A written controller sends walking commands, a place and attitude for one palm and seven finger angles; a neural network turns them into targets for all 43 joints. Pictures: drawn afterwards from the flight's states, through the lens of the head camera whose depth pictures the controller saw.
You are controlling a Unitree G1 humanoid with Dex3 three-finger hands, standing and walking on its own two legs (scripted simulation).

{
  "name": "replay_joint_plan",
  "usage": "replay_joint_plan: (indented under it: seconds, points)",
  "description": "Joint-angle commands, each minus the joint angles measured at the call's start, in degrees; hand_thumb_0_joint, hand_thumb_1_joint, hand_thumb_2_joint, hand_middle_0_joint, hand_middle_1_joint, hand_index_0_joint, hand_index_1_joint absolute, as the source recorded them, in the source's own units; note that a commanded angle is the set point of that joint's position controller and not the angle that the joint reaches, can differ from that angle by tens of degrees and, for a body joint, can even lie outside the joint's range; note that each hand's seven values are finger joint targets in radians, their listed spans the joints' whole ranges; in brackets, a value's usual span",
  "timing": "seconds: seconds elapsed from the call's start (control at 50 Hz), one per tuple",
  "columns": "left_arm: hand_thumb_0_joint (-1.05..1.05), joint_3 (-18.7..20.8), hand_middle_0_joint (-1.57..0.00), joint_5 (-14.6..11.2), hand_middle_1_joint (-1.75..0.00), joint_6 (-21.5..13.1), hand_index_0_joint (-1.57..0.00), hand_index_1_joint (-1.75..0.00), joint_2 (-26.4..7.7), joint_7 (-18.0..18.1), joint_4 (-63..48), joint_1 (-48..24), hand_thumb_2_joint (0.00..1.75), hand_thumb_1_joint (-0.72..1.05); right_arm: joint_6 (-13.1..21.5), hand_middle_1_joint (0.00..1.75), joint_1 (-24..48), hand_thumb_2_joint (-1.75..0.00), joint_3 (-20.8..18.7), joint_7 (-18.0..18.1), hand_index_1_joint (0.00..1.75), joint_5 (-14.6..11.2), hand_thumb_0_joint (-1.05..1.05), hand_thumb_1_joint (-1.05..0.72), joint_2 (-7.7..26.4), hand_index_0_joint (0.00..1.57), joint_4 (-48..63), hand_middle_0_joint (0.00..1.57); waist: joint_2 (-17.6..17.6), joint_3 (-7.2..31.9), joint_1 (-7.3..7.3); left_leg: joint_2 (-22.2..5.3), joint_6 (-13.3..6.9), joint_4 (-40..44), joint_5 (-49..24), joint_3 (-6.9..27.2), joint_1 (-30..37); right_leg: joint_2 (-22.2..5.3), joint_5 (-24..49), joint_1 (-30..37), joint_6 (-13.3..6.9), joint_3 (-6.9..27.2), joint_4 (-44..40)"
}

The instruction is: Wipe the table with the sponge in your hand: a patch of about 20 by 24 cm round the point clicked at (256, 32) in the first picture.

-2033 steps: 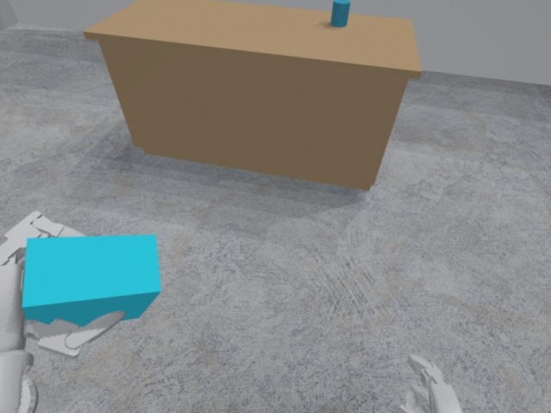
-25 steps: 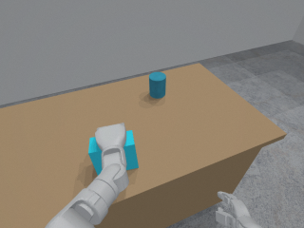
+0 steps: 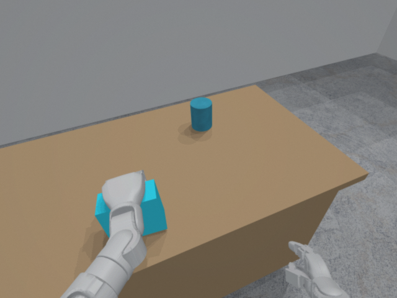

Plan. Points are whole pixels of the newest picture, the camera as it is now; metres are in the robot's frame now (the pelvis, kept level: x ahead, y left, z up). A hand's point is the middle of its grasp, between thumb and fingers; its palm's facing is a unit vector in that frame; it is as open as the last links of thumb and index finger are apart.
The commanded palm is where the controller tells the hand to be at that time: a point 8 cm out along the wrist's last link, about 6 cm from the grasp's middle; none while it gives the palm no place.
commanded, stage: slide back across to the middle lane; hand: left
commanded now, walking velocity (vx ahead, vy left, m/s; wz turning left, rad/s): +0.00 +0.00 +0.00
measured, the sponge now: (135, 216) +0.31 +0.19 -0.02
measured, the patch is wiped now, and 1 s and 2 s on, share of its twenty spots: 1.00 1.00 1.00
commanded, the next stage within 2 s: wipe forward along the middle lane in 0.04 s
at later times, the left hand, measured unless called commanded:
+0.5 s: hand (120, 201) +0.32 +0.22 +0.02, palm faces -0.07 -0.07 -0.99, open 10.3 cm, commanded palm +0.30 +0.23 +0.05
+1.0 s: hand (112, 184) +0.37 +0.26 +0.02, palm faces -0.10 -0.02 -0.99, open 10.3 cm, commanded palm +0.35 +0.26 +0.05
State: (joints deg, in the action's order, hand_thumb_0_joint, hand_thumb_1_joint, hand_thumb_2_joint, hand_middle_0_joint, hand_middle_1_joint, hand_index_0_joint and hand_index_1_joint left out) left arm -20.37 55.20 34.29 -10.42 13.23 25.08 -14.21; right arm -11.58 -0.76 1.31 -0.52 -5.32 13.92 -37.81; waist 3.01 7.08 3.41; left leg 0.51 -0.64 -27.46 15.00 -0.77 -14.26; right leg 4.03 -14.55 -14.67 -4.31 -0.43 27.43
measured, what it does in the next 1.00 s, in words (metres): stands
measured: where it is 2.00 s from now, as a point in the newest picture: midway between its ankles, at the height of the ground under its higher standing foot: outside the picture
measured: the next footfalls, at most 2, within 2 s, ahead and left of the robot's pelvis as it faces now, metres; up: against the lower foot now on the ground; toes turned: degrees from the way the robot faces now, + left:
none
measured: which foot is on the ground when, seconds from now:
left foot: down 0.00-1.00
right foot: down 0.00-1.00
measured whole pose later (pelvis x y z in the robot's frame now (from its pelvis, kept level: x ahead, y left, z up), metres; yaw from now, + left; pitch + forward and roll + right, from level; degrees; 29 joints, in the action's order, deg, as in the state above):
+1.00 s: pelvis -0.03 +0.00 -0.01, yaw +1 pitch +10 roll +0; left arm -6.9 55.9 18.5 -20.9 15.2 55.6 -36.4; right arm -7.0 -11.4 0.1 3.0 -5.1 15.2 -41.7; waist 3.1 7.9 -1.5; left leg -0.1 -0.6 -35.0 15.0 0.5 -29.8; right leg 4.6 -13.7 -29.0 -4.4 -2.0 32.8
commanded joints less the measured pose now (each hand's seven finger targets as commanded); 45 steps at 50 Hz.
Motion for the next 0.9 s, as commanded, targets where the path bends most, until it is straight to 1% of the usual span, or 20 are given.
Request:
replay_joint_plan:
  seconds: [0.0,0.02,0.1,0.12,0.16,0.24,0.32,0.36,0.4,0.42,0.48,0.56,0.58,0.64,0.66,0.72,0.8,0.82,0.84,0.88]
  points:
    - [0.0,5.22,-1.2,1.37,-1.6,0.65,-1.2,-1.6,-7.2,0.18,-6.27,-10.73,1.3,0.1,3.26,0.3,12.58,-0.9,-1.83,0.53,0.3,0.22,0.0,-0.9,6.11,0.2,10.14,0.2,-5.79,8.71,1.1,2.05,-1.7,1.62,-11.38,1.24,1.04,-2.31,16.3,6.18,-0.32,5.14,-4.12]
    - [0.0,7.13,-1.2,1.0,-1.6,0.41,-1.2,-1.6,-8.96,0.06,-6.52,-10.02,1.3,0.1,3.36,0.3,12.49,-0.9,-1.98,0.51,0.3,0.22,0.0,-0.9,6.27,0.2,10.18,0.2,-6.05,8.85,1.5,2.09,-1.66,1.66,-11.4,1.56,0.84,-2.21,16.39,6.55,-0.43,5.45,-4.19]
    - [0.0,6.85,-1.2,1.17,-1.6,-0.38,-1.2,-1.6,-8.81,-0.17,-7.07,-8.05,1.3,0.1,3.66,0.3,12.16,-0.9,-1.76,0.85,0.3,0.22,0.0,-0.9,6.22,0.2,10.46,0.2,-6.92,8.03,1.15,2.2,-1.71,1.44,-11.38,1.41,0.22,-2.43,17.75,6.69,-0.09,5.71,-3.97]
    - [0.0,8.39,-1.2,1.14,-1.6,-0.43,-1.2,-1.6,-10.51,-0.27,-7.61,-8.52,1.3,0.1,3.7,0.3,12.29,-0.9,-1.86,0.92,0.3,0.21,0.0,-0.9,6.5,0.2,10.32,0.2,-5.88,8.04,1.38,2.17,-1.65,1.65,-11.1,1.7,0.48,-2.3,16.97,6.39,-0.31,6.25,-4.22]
    - [0.0,7.19,-1.2,1.2,-1.6,-0.62,-1.2,-1.6,-9.38,-0.34,-5.87,-10.56,1.3,0.1,3.86,0.3,11.44,-0.9,-1.74,1.37,0.3,0.16,0.0,-0.9,6.31,0.2,9.89,0.2,-7.03,7.19,0.44,2.2,-1.83,1.39,-10.01,1.38,-0.15,-2.4,15.63,5.47,0.12,5.72,-4.49]
    - [0.0,8.07,-1.2,1.22,-1.6,-2.0,-1.2,-1.6,-10.86,-0.54,-3.15,-15.85,1.3,0.1,4.17,0.3,9.88,-0.9,-1.79,2.43,0.3,0.21,0.0,-0.9,6.6,0.2,8.92,0.2,-6.72,6.43,-0.63,2.21,-1.94,1.33,-7.71,1.49,-0.85,-2.47,12.28,3.54,0.24,5.98,-5.01]
    - [0.0,10.0,-1.2,2.72,-1.6,-4.11,-1.2,-1.6,-12.66,-0.39,-0.03,-16.72,1.3,0.1,4.73,0.3,8.28,-0.9,-2.0,2.89,0.3,0.47,0.0,-0.9,6.87,0.2,8.3,0.2,-5.83,8.04,-0.3,2.45,-1.69,0.7,-7.95,1.71,-2.19,-2.49,13.94,3.47,-0.07,6.4,-4.02]
    - [0.0,9.34,-1.2,2.87,-1.6,-4.86,-1.2,-1.6,-12.01,-0.12,3.06,-18.58,1.3,0.1,4.79,0.3,7.13,-0.9,-2.0,3.17,0.3,0.47,0.0,-0.9,6.74,0.2,7.91,0.2,-7.23,6.78,-1.21,2.37,-1.82,0.3,-6.09,1.58,-3.61,-2.65,11.18,1.9,0.37,5.98,-4.27]
    - [0.0,10.5,-1.2,2.55,-1.6,-5.59,-1.2,-1.6,-13.58,0.09,5.68,-20.19,1.3,0.1,4.91,0.3,6.3,-0.9,-2.0,3.59,0.3,0.52,0.0,-0.9,7.14,0.2,7.52,0.2,-8.36,6.75,-1.65,2.36,-1.78,-0.07,-4.46,1.45,-5.38,-2.87,9.33,1.42,0.75,6.56,-4.48]
    - [0.0,12.75,-1.2,2.29,-1.6,-5.93,-1.2,-1.6,-15.97,0.27,6.48,-21.15,1.3,0.1,4.92,0.3,5.85,-0.9,-2.12,3.73,0.3,0.55,0.0,-0.9,7.41,0.2,7.32,0.2,-8.23,7.09,-1.28,2.38,-1.71,0.11,-4.0,1.67,-6.18,-2.84,8.72,1.83,0.61,7.17,-4.54]
    - [0.0,11.87,-1.2,2.55,-1.6,-7.06,-1.2,-1.6,-15.58,0.61,10.14,-23.13,1.3,0.1,5.12,0.3,4.32,-0.9,-2.16,4.08,0.3,0.52,0.0,-0.9,7.41,0.2,6.9,0.2,-7.59,7.11,-2.15,2.34,-1.72,-0.73,-2.64,1.32,-7.97,-3.2,6.88,0.44,1.03,6.78,-4.14]
    - [0.0,14.12,-1.2,2.11,-1.6,-8.38,-1.2,-1.6,-18.27,0.79,14.9,-23.96,1.3,0.1,5.27,0.3,2.2,-0.9,-2.39,4.15,0.3,0.5,0.0,-0.9,7.82,0.2,6.49,0.2,-8.06,8.02,-2.23,2.2,-1.8,-1.88,-1.77,1.29,-10.53,-3.49,6.09,0.21,1.39,7.02,-3.74]
    - [0.0,13.24,-1.2,2.19,-1.6,-8.91,-1.2,-1.6,-17.76,0.79,15.35,-25.64,1.3,0.1,5.33,0.3,1.69,-0.9,-2.4,4.18,0.3,0.45,0.0,-0.9,7.94,0.2,6.42,0.2,-8.32,8.11,-2.93,2.15,-1.85,-2.07,-1.56,1.25,-11.0,-3.51,6.15,-0.16,1.48,7.21,-3.61]
    - [0.0,14.12,-1.2,2.21,-1.6,-10.31,-1.2,-1.6,-19.15,1.09,16.83,-27.94,1.3,0.1,5.61,0.3,0.15,-0.9,-2.66,4.13,0.3,0.42,0.0,-0.9,8.07,0.2,6.28,0.2,-6.63,9.43,-3.05,2.05,-2.01,-2.55,-1.21,1.43,-11.79,-3.48,5.27,-0.76,1.48,6.74,-2.97]
    - [0.0,13.72,-1.2,2.24,-1.6,-10.69,-1.2,-1.6,-18.23,1.24,17.82,-27.69,1.3,0.1,5.73,0.3,-0.37,-0.9,-2.73,4.05,0.3,0.42,0.0,-0.9,7.94,0.2,6.25,0.2,-7.02,9.31,-3.18,1.9,-2.05,-2.88,-1.32,1.35,-12.2,-3.56,5.82,-1.08,1.51,6.48,-2.79]
    - [0.0,15.65,-1.2,1.69,-1.6,-11.92,-1.2,-1.6,-20.34,1.76,19.03,-29.55,1.3,0.1,6.01,0.3,-1.09,-0.9,-2.95,4.12,0.3,0.43,0.0,-0.9,8.16,0.2,6.04,0.2,-8.38,10.22,-3.28,1.75,-2.13,-3.1,-0.4,1.34,-13.44,-3.65,4.67,-0.96,1.78,7.13,-3.23]
    - [0.0,14.84,-1.2,2.15,-1.6,-13.44,-1.2,-1.6,-21.1,2.51,23.11,-34.43,1.3,0.1,6.49,0.3,-3.18,-0.9,-2.92,4.28,0.3,0.38,0.0,-0.9,8.32,0.2,4.88,0.2,-8.0,8.35,-4.76,1.39,-2.22,-3.53,2.21,1.2,-15.21,-3.9,-0.39,-3.98,2.14,6.65,-3.54]
    - [0.0,17.35,-1.2,2.38,-1.6,-13.76,-1.2,-1.6,-24.1,2.74,23.97,-35.79,1.3,0.1,6.55,0.3,-3.53,-0.9,-2.98,4.26,0.3,0.44,0.0,-0.9,8.63,0.2,4.49,0.2,-7.45,9.01,-4.29,1.42,-2.18,-3.21,2.04,1.62,-15.44,-3.59,-0.81,-3.96,1.83,6.8,-3.47]
    - [0.0,15.49,-1.2,2.41,-1.6,-14.13,-1.2,-1.6,-22.26,2.97,24.35,-36.56,1.3,0.1,6.71,0.3,-4.19,-0.9,-3.09,4.31,0.3,0.5,0.0,-0.9,8.39,0.2,4.45,0.2,-6.87,10.07,-4.87,1.35,-2.33,-3.73,1.87,1.13,-15.37,-3.88,-0.53,-3.74,2.14,6.37,-2.99]
    - [0.0,15.42,-1.2,2.52,-1.6,-14.43,-1.2,-1.6,-21.68,3.27,26.74,-35.86,1.3,0.1,6.9,0.3,-5.06,-0.9,-3.25,4.05,0.3,0.5,0.0,-0.9,8.28,0.2,4.03,0.2,-7.27,10.44,-4.87,1.22,-2.3,-4.08,1.27,1.13,-15.43,-3.75,0.93,-4.02,2.03,6.12,-2.8]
